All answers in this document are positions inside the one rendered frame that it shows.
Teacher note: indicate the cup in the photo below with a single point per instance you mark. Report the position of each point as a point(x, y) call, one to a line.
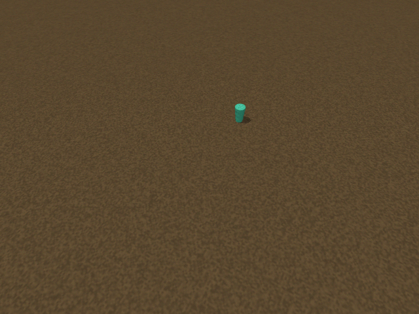
point(239, 112)

